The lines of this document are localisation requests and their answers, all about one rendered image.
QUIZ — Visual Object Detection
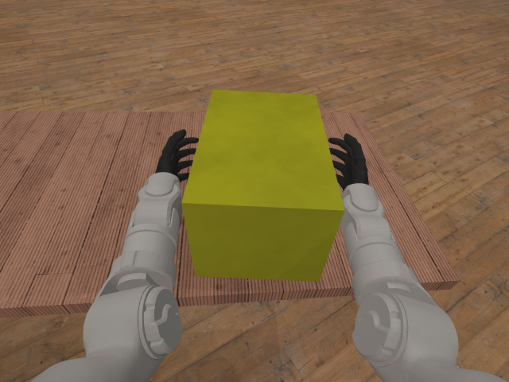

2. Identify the robot right upper arm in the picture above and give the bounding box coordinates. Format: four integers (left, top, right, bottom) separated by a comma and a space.
352, 291, 507, 382

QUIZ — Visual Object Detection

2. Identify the right robot forearm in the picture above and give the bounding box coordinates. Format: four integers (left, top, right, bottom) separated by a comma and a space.
339, 183, 459, 348

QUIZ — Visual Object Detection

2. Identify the robot left upper arm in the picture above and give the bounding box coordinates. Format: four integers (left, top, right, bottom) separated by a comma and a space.
30, 284, 183, 382

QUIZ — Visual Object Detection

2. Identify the table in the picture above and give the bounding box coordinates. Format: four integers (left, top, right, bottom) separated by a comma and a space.
0, 111, 460, 318

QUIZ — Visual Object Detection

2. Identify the right robot hand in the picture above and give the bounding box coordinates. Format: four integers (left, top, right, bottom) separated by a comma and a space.
328, 133, 369, 192

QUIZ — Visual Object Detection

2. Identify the carton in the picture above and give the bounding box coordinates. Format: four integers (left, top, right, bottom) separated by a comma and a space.
181, 90, 344, 282

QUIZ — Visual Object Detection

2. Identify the left robot hand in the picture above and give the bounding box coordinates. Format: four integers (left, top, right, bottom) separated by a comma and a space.
155, 129, 199, 182

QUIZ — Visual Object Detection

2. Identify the left robot forearm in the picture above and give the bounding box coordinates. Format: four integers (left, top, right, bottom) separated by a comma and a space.
83, 172, 182, 352

